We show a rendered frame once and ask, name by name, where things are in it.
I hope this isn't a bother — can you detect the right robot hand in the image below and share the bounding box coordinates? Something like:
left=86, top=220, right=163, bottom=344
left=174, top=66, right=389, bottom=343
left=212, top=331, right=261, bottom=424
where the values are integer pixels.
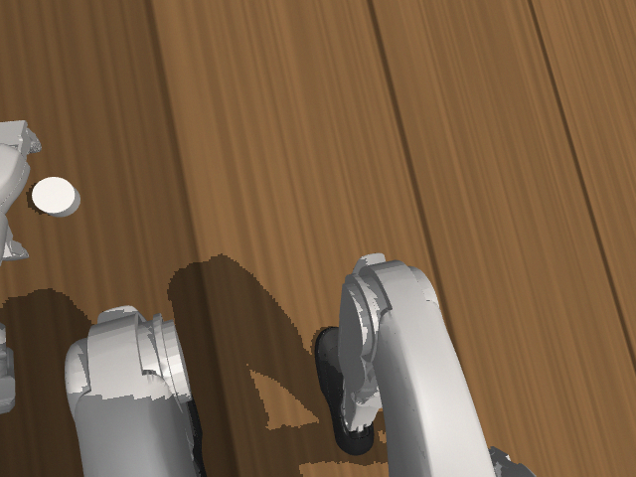
left=488, top=446, right=537, bottom=477

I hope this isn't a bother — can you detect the right robot foot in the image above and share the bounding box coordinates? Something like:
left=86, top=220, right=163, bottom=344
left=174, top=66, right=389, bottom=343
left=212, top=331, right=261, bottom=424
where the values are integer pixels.
left=315, top=327, right=374, bottom=456

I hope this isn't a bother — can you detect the tin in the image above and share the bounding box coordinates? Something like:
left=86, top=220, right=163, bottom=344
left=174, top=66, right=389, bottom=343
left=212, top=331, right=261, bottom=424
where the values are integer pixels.
left=32, top=177, right=80, bottom=218

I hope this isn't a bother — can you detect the left robot hand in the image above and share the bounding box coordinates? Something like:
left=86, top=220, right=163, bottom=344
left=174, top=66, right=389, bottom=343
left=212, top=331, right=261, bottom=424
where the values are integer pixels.
left=0, top=120, right=42, bottom=261

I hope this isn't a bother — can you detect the left robot foot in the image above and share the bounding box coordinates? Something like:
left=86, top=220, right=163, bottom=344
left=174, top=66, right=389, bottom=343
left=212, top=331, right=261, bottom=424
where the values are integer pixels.
left=186, top=395, right=207, bottom=477

